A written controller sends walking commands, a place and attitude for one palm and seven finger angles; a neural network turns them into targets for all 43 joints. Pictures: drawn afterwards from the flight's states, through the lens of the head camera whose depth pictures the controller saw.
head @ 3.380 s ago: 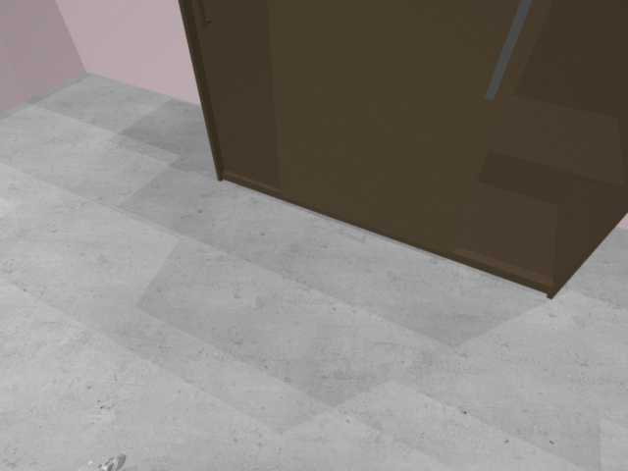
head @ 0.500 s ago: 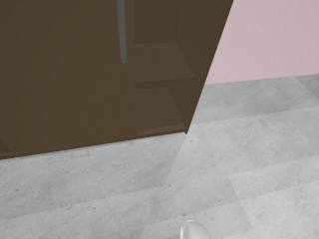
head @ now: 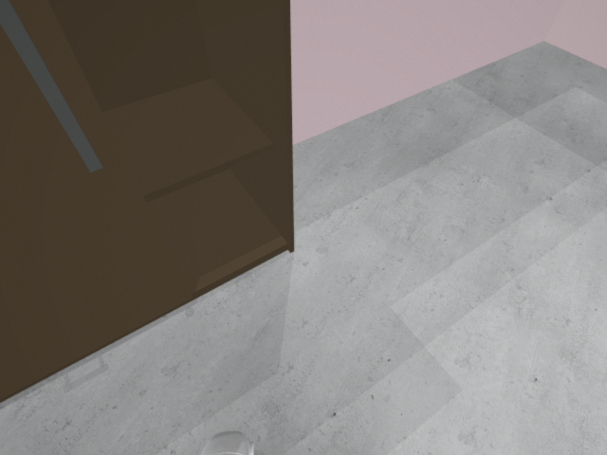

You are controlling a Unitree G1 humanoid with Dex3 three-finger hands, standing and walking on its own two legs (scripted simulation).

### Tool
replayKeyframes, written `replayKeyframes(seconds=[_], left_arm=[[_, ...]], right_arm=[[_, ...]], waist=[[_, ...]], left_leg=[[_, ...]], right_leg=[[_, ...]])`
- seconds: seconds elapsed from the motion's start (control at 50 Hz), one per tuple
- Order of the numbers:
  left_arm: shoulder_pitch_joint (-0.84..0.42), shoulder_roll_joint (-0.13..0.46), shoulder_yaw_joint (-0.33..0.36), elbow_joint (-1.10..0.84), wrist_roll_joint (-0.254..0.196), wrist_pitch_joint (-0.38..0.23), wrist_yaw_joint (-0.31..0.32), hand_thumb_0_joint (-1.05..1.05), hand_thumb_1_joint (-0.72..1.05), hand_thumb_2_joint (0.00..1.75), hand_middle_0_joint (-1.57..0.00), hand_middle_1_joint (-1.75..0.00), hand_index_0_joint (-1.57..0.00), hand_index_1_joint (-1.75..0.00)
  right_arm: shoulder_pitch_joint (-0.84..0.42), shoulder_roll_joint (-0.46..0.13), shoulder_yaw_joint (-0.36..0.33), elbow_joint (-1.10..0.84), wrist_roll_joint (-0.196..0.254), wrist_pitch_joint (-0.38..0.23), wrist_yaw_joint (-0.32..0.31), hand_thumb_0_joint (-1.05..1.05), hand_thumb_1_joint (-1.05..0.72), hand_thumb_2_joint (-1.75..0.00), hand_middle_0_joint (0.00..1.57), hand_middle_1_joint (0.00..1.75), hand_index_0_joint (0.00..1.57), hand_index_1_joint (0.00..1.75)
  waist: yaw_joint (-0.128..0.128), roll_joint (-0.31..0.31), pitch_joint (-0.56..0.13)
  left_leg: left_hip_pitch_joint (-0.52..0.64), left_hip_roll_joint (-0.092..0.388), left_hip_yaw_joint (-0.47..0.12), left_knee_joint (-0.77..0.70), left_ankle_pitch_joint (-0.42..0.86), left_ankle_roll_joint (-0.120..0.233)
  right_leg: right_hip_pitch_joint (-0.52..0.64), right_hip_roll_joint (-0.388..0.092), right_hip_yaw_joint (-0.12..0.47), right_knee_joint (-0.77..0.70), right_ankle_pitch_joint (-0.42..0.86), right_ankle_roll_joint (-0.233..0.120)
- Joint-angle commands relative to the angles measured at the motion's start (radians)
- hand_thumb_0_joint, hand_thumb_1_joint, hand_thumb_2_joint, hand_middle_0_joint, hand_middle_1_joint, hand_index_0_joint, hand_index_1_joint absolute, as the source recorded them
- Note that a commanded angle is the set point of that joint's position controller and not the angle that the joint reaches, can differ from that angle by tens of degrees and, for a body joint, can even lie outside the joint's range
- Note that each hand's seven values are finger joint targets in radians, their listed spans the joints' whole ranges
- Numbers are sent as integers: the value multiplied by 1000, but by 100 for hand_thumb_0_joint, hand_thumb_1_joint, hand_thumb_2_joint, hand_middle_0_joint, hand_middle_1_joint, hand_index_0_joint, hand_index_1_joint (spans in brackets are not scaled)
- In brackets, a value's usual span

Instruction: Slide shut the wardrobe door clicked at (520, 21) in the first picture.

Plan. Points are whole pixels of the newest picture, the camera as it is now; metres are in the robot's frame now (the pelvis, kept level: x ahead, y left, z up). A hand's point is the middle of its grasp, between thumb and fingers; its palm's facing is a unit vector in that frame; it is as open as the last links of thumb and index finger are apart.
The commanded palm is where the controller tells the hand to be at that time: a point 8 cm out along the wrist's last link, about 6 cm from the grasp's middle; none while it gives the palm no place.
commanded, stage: walk to a spot facing it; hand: left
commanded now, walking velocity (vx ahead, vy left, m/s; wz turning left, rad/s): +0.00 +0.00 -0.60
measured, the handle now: (52, 92) +0.62 +0.45 +0.13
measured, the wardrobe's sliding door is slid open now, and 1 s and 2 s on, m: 0.41 0.41 0.41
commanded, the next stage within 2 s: turn to face it in 1.96 s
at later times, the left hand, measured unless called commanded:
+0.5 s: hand (152, 447) +0.15 +0.23 -0.16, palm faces -0.24 -0.95 -0.21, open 7.4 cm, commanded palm none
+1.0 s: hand (224, 409) +0.21 +0.13 -0.15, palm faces -0.52 -0.82 -0.25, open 7.3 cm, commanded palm none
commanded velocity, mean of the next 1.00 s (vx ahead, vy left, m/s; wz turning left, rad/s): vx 0.00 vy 0.00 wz -0.60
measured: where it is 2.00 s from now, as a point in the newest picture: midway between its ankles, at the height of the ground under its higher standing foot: outside the picture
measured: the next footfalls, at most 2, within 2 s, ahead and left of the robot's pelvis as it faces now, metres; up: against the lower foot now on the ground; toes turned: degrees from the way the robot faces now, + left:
left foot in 0.18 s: +0.10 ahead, +0.17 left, +0.00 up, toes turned -2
right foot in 0.60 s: +0.02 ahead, -0.08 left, +0.00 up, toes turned -29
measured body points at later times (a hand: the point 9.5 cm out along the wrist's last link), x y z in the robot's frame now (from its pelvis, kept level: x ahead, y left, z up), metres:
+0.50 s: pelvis +0.03 +0.05 +0.01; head +0.07 +0.05 +0.45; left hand +0.17 +0.28 -0.14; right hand +0.03 -0.21 -0.13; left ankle +0.06 +0.17 -0.73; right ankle -0.03 -0.07 -0.67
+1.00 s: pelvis +0.03 +0.01 +0.01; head +0.05 -0.02 +0.46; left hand +0.23 +0.18 -0.13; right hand -0.03 -0.26 -0.13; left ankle +0.12 +0.13 -0.68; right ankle -0.02 -0.06 -0.73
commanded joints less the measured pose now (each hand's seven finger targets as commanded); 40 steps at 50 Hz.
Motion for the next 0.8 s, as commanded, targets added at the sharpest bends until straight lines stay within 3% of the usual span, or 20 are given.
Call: replayKeyframes(seconds=[0.0,0.06,0.12,0.14,0.16,0.18,0.2,0.26,0.3,0.4,0.5,0.52,0.54,0.56,0.58,0.6,0.62,0.64,0.7,0.78], left_arm=[[-12,194,57,-85,12,-26,0,0,90,90,-20,-30,-20,-30],[8,209,69,-96,11,-15,-7,0,90,90,-20,-30,-20,-30],[-18,211,73,-110,5,-3,-8,0,90,90,-20,-30,-20,-30],[-26,183,66,-123,-3,2,-9,0,90,90,-20,-30,-20,-30],[7,120,56,-145,-14,5,-15,0,90,90,-20,-30,-20,-30],[27,106,50,-151,-6,1,-21,0,90,90,-20,-30,-20,-30],[35,137,53,-146,3,2,-19,0,90,90,-20,-30,-20,-30],[50,146,71,-112,7,14,-42,0,90,90,-20,-30,-20,-30],[56,121,62,-105,3,18,-50,0,90,90,-20,-30,-20,-30],[-24,107,51,-132,0,31,-54,0,90,90,-20,-30,-20,-30],[-42,88,38,-137,-1,14,-51,0,90,90,-20,-30,-20,-30],[-20,86,39,-133,-2,8,-49,0,90,90,-20,-30,-20,-30],[28,96,44,-120,-1,0,-47,0,90,90,-20,-30,-20,-30],[86,142,52,-102,2,-12,-41,0,90,90,-20,-30,-20,-30],[136,269,72,-88,15,-27,-25,0,90,90,-20,-30,-20,-30],[164,336,88,-78,2,-21,-10,0,90,90,-20,-30,-20,-30],[162,310,84,-83,-3,-15,-1,0,90,90,-20,-30,-20,-30],[106,267,81,-90,-3,-16,4,0,90,90,-20,-30,-20,-30],[-6,193,57,-112,-6,-20,4,0,90,90,-20,-30,-20,-30],[35,207,54,-99,-5,-25,-1,0,90,90,-20,-30,-20,-30]], right_arm=[[59,-74,-18,-63,-3,-13,1,0,-90,-90,20,30,20,30],[0,-93,-18,-99,1,-26,-3,0,-90,-90,20,30,20,30],[44,-116,-22,-101,4,-38,-10,0,-90,-90,20,30,20,30],[82,-153,-26,-90,2,-47,-14,0,-90,-90,20,30,20,30],[95,-250,-43,-98,-10,-57,-15,0,-90,-90,20,30,20,30],[98,-312,-52,-110,-11,-50,-10,0,-90,-90,20,30,20,30],[72,-289,-43,-130,-15,-44,-5,0,-90,-90,20,30,20,30],[-72,-205,-16,-158,-19,-50,-12,0,-90,-90,20,30,20,30],[-65,-190,-14,-145,-13,-50,-12,0,-90,-90,20,30,20,30],[35,-210,-34,-106,-14,-43,-5,0,-90,-90,20,30,20,30],[59,-245,-59,-80,-19,-37,8,0,-90,-90,20,30,20,30],[54,-250,-62,-79,-19,-37,9,0,-90,-90,20,30,20,30],[44,-249,-64,-79,-16,-35,10,0,-90,-90,20,30,20,30],[47,-236,-61,-80,-9,-32,15,0,-90,-90,20,30,20,30],[55,-153,-41,-113,-3,-26,20,0,-90,-90,20,30,20,30],[-2,-129,-25,-152,-8,-18,14,0,-90,-90,20,30,20,30],[-4,-145,-27,-149,-2,-9,4,0,-90,-90,20,30,20,30],[-27,-139,-25,-137,-5,-8,1,0,-90,-90,20,30,20,30],[-8,-157,-31,-96,-11,-8,3,0,-90,-90,20,30,20,30],[-18,-151,-27,-85,-10,-4,0,0,-90,-90,20,30,20,30]], waist=[[-11,-147,-60],[22,-190,-92],[-11,-184,-143],[-29,-99,-168],[-29,171,-202],[-21,306,-191],[-14,174,-159],[37,203,-64],[36,187,-82],[-14,185,-70],[-32,224,-102],[-14,224,-116],[12,196,-146],[47,93,-176],[77,-268,-173],[97,-338,-191],[87,-226,-194],[72,-254,-154],[18,-152,-110],[34,-118,-129]], left_leg=[[87,-44,25,-209,72,-15],[118,-85,39,-342,65,-9],[258,-104,48,-565,173,0],[393,-56,11,-698,267,15],[526,193,-252,-792,415,95],[489,378,-378,-810,592,197],[385,392,-371,-798,541,243],[281,216,-121,-824,444,182],[321,179,-16,-802,494,173],[381,217,25,-810,471,199],[404,253,92,-720,584,195],[398,254,110,-679,604,177],[379,239,148,-601,587,140],[296,199,200,-451,499,77],[-7,68,224,-223,-3,6],[-121,-5,100,-36,-204,-8],[-117,9,2,43,-160,8],[-152,12,-22,51,-101,9],[-104,11,-27,22,58,-12],[-75,-24,-12,-68,73,-27]], right_leg=[[-62,-201,216,-172,437,-118],[-8,-196,283,-125,465,-113],[-13,-173,309,-36,458,-62],[-88,-128,280,42,378,-20],[-262,-1,173,224,32,50],[-330,15,63,474,-348,89],[-297,-37,102,598,-339,88],[-302,-59,68,717,-168,107],[-292,-72,26,690,-126,118],[-266,-104,-26,481,-153,127],[-136,-78,-92,213,-179,102],[-93,-76,-88,136,-138,91],[-5,-68,-93,14,-32,79],[142,-91,-61,-127,132,60],[313,-337,306,-230,404,-32],[297,-460,439,-192,715,-124],[266,-445,357,-177,648,-163],[239,-371,336,-189,599,-138],[177,-277,219,-169,591,-105],[199,-258,249,-166,625,-118]])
